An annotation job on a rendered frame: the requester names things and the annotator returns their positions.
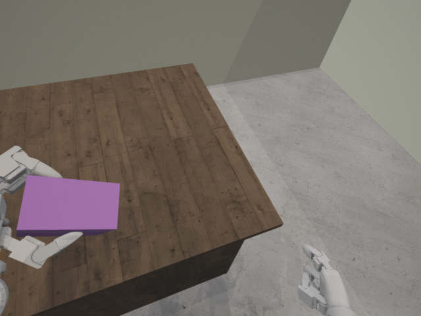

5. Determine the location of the left robot hand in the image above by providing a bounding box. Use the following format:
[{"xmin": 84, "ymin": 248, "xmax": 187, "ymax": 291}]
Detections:
[{"xmin": 0, "ymin": 146, "xmax": 83, "ymax": 269}]

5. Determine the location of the table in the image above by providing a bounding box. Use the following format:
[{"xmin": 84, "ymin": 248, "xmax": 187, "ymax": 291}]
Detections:
[{"xmin": 0, "ymin": 63, "xmax": 283, "ymax": 316}]

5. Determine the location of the right robot hand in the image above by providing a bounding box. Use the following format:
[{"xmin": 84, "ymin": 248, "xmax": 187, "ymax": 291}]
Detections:
[{"xmin": 298, "ymin": 244, "xmax": 351, "ymax": 316}]

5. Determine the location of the sponge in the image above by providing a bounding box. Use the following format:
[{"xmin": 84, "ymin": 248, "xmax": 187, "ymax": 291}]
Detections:
[{"xmin": 16, "ymin": 175, "xmax": 120, "ymax": 237}]

